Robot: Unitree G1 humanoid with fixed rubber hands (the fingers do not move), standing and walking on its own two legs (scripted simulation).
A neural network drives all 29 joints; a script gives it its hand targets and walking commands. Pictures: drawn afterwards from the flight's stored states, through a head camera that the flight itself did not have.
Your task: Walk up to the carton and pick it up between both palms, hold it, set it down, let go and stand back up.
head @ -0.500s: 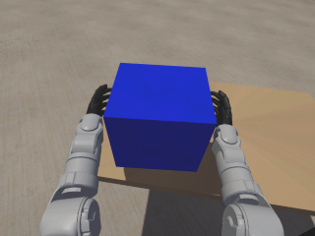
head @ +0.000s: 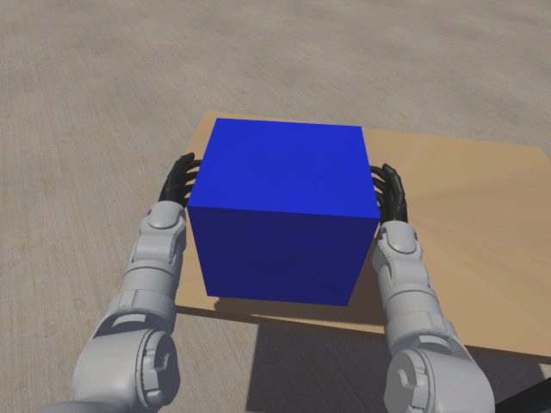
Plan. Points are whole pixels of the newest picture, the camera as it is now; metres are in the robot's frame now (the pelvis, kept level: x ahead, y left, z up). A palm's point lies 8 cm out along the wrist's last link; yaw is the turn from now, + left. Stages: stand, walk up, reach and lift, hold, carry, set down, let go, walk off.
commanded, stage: set down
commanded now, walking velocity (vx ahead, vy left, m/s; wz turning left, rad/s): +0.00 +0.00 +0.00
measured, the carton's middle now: (282, 213) +0.42 -0.04 +0.06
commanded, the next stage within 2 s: none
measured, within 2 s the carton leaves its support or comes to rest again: rests again in 0.68 s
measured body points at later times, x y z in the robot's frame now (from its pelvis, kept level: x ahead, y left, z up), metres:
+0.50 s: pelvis +0.00 +0.00 +0.00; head +0.01 +0.01 +0.45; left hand +0.42 +0.13 +0.07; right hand +0.38 -0.20 +0.07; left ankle -0.01 +0.12 -0.75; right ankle +0.00 -0.12 -0.75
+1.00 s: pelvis +0.00 +0.00 +0.00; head +0.02 +0.00 +0.45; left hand +0.42 +0.12 +0.06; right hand +0.37 -0.21 +0.06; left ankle -0.01 +0.12 -0.75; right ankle +0.00 -0.12 -0.75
